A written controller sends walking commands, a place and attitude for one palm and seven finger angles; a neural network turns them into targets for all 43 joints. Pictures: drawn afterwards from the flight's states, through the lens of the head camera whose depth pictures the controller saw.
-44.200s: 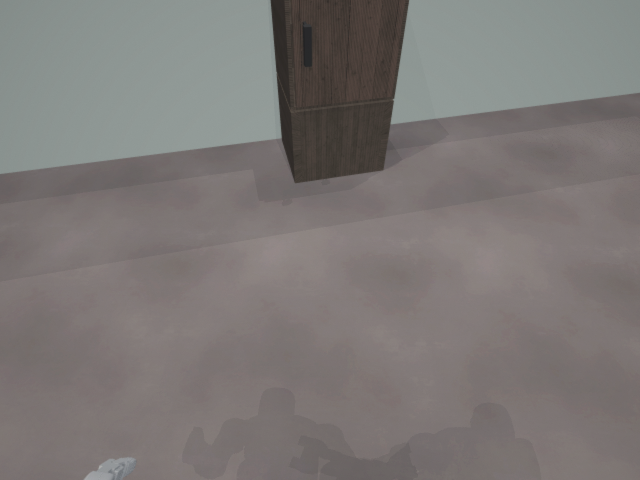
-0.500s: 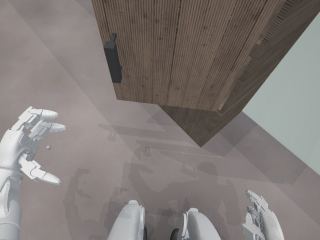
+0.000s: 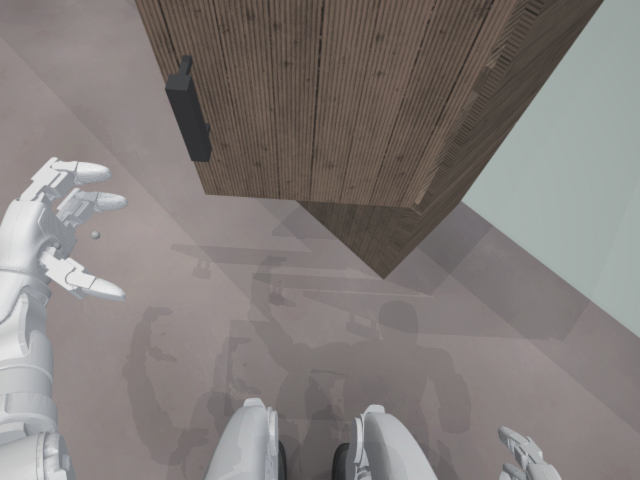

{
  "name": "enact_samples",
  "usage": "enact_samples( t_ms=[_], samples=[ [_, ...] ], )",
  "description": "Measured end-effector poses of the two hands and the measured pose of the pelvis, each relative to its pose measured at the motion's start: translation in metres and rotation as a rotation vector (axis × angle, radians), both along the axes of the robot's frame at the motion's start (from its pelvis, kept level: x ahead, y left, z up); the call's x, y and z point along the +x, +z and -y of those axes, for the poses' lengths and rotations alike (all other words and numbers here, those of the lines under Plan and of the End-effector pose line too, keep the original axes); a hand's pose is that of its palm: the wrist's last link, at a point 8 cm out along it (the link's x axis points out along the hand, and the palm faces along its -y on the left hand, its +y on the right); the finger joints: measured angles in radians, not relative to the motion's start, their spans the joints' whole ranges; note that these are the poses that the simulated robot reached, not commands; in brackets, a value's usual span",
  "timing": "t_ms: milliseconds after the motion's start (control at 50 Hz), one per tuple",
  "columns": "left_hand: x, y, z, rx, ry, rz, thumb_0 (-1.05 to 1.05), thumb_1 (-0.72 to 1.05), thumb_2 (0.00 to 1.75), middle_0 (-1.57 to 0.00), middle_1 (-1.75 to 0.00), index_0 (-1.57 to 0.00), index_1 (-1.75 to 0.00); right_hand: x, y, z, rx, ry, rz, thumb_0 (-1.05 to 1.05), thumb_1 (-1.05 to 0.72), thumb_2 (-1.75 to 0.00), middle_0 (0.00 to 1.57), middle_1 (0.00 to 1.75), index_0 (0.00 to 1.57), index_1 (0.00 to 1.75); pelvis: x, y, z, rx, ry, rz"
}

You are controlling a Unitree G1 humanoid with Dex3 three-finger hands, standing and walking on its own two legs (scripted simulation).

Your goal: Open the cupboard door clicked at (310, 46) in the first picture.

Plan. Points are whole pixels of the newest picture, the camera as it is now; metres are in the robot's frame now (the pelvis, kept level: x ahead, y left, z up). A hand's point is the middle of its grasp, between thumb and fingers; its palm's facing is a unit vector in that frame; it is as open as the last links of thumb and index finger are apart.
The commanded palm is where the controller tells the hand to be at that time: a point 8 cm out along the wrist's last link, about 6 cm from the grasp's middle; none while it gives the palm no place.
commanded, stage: move the hooked fingers beside the handle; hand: left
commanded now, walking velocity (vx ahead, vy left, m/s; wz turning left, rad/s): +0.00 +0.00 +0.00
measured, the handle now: (194, 110) +0.59 +0.19 +0.03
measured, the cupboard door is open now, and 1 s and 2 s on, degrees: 43 43 43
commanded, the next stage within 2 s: slide the fingers in behind the handle in 1.74 s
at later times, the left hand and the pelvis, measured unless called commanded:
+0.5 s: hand (120, 176) +0.46 +0.26 +0.04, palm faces -0.04 -1.00 -0.02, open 14.0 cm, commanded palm +0.45 +0.30 +0.03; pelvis +0.00 +0.01 +0.00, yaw -1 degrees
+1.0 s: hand (144, 128) +0.54 +0.25 +0.04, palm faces -0.02 -1.00 -0.01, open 14.0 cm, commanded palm +0.53 +0.28 +0.03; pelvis +0.00 +0.01 -0.02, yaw -2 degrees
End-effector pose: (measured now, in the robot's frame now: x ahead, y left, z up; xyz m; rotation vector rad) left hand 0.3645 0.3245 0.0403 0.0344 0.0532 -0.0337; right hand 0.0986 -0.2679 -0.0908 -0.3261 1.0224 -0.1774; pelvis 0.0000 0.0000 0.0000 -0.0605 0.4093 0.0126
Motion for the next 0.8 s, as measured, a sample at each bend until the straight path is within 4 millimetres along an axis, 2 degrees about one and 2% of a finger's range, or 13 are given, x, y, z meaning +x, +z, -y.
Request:
enact_samples(
  t_ms=[180,360,480,800],
  samples=[
    [0.031,0.006,-0.002,0.013,-0.004,0.031,-0.01,-0.5,0.3,-0.31,-1.2,-0.3,-1.2,-0.015,-0.002,-0.002,-0.009,-0.033,-0.062,0.01,-0.91,-0.9,0.2,0.3,0.2,0.3,0.0,-0.001,-0.004,-0.008,-0.007,-0.014],
    [0.059,0.0,0.001,0.0,-0.006,0.015,-0.01,-0.5,0.3,-0.3,-1.2,-0.3,-1.2,-0.032,-0.006,-0.005,-0.017,-0.054,-0.141,0.01,-0.91,-0.9,0.2,0.3,0.2,0.3,0.0,-0.005,-0.01,-0.016,-0.005,-0.038],
    [0.076,0.003,0.009,-0.01,-0.01,0.033,-0.01,-0.5,0.3,-0.3,-1.2,-0.3,-1.2,-0.046,-0.008,-0.008,-0.015,-0.08,-0.197,0.01,-0.91,-0.9,0.2,0.3,0.2,0.3,0.0,-0.005,-0.013,-0.018,-0.008,-0.047],
    [0.128,0.003,0.013,-0.011,0.005,0.038,-0.01,-0.5,0.3,-0.31,-1.2,-0.3,-1.2,-0.088,-0.013,-0.009,-0.034,-0.14,-0.337,0.01,-0.91,-0.9,0.2,0.3,0.2,0.3,-0.003,-0.015,-0.013,-0.034,-0.014,-0.096]
  ],
)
